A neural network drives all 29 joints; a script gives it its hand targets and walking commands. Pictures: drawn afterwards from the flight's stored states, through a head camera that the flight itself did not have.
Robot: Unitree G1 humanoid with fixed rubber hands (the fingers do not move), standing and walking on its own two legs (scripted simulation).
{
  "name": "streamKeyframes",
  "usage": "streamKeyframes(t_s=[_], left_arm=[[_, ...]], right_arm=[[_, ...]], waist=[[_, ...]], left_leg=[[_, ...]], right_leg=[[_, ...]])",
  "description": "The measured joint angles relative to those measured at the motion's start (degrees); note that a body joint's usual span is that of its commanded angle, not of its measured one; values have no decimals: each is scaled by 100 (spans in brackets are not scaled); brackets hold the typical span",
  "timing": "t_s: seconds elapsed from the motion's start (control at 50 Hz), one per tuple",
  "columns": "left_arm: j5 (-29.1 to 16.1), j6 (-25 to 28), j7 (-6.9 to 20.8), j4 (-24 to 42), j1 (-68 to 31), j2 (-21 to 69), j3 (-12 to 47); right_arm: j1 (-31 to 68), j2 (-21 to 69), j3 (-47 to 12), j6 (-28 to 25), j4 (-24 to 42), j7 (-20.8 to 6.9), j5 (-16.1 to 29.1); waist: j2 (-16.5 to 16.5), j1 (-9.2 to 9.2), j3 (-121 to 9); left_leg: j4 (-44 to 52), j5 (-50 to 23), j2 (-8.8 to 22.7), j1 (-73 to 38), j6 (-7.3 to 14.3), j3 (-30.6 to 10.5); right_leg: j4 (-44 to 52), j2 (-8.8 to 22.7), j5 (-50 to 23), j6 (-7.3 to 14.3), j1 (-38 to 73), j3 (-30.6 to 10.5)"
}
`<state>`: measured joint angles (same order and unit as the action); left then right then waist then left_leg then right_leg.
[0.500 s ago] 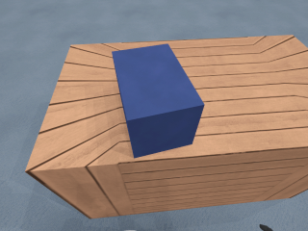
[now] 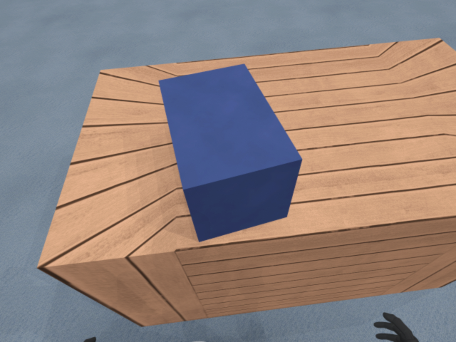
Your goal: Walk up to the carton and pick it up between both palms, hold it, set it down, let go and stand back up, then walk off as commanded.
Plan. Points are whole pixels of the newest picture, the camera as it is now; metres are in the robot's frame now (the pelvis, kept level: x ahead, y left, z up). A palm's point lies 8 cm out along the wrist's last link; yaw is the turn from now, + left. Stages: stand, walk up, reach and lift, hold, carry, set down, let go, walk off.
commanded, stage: walk up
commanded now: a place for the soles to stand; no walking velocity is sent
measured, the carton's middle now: (222, 148) +0.48 +0.03 +0.04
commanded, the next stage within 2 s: reach and lift in 1.96 s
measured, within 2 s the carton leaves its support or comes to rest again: neither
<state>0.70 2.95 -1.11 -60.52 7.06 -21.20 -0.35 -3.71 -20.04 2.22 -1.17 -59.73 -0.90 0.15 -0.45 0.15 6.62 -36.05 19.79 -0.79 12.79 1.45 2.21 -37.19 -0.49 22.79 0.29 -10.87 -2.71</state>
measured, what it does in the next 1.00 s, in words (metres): stands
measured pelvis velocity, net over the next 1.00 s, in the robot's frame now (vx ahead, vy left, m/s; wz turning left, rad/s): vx -0.01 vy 0.01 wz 0.00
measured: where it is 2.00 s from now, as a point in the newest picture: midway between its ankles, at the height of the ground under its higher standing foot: outside the picture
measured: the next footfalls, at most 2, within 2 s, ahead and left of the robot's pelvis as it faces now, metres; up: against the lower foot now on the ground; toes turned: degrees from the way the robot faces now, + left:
none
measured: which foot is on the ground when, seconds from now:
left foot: down 0.00-1.00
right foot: down 0.00-1.00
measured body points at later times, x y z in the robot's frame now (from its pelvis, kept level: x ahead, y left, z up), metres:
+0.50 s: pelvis -0.01 +0.01 +0.00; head +0.02 +0.00 +0.45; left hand +0.07 +0.32 -0.12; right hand +0.08 -0.30 -0.13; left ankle +0.01 +0.12 -0.72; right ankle -0.02 -0.12 -0.72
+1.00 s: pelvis -0.01 +0.01 +0.01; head +0.00 +0.01 +0.46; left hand +0.08 +0.31 -0.12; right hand +0.07 -0.28 -0.13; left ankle +0.01 +0.12 -0.72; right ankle +0.01 -0.10 -0.72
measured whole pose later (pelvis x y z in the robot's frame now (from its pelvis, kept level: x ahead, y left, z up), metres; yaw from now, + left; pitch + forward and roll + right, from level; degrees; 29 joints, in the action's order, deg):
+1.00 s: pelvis -0.01 +0.01 +0.01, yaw +0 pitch -5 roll +0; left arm 0.9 1.5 0.2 -61.5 6.5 -19.1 -0.9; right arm -7.4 -19.0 2.0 -0.9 -61.8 -0.9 -0.5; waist -0.8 0.1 5.3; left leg -30.6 15.5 -1.8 10.2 1.5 -0.8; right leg -30.8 0.9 15.7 0.3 -10.4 2.6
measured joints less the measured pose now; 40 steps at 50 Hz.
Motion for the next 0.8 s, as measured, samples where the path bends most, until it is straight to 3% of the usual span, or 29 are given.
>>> streamKeyframes(t_s=[0.2,0.28,0.36,0.46,0.48,0.52,0.58,0.66,0.72,0.76,0.8], left_arm=[[9,-46,22,-19,-17,55,6],[-35,-94,16,8,-104,-26,-26],[22,15,26,11,-43,12,-57],[71,76,15,53,207,85,-43],[64,66,1,60,233,97,-40],[33,27,-12,52,211,103,-48],[-50,-85,-16,66,96,42,-74],[-60,-142,26,170,27,-54,-108],[-63,-97,55,205,105,-155,-160],[-52,-86,46,148,114,-170,-205],[10,-71,10,60,71,-29,-208]], right_arm=[[-103,-31,35,17,-112,3,-40],[-131,24,44,-39,-101,2,-59],[-208,9,39,56,-104,-5,-43],[-200,-98,73,128,-34,28,-82],[-199,-128,83,99,-12,29,-70],[-213,-161,114,23,11,33,-40],[-249,-64,124,-56,4,48,-60],[-377,79,110,-28,13,13,-123],[-371,152,69,34,33,8,-146],[-328,160,45,53,61,17,-111],[-278,96,34,98,61,32,-25]], waist=[[84,-68,16],[176,-21,80],[-21,-85,90],[-158,-51,74],[-192,-67,97],[-215,-101,178],[5,-6,274],[49,-45,209],[160,-24,125],[194,-19,133],[-39,-61,202]], left_leg=[[40,-17,-43,-75,51,55],[39,-37,-53,-70,86,150],[-147,29,137,10,6,11],[-713,967,36,275,38,-258],[-530,823,62,242,55,-268],[-131,-329,71,147,30,-227],[80,-273,-126,-34,87,-75],[265,-290,-95,-98,133,-162],[365,-345,-73,-107,69,-78],[246,-287,-60,-69,10,-39],[79,-203,104,-64,-47,-166]], right_leg=[[29,45,-28,-51,57,-55],[-197,90,74,70,-96,-7],[98,-69,-149,34,45,178],[179,-86,-204,45,15,151],[185,-74,-209,10,20,163],[135,-5,-178,-78,40,205],[-401,162,44,-89,-175,42],[-985,-2,1088,95,-473,135],[-432,94,530,132,-433,300],[283,142,-539,83,-226,363],[492,-14,-876,57,-52,500]])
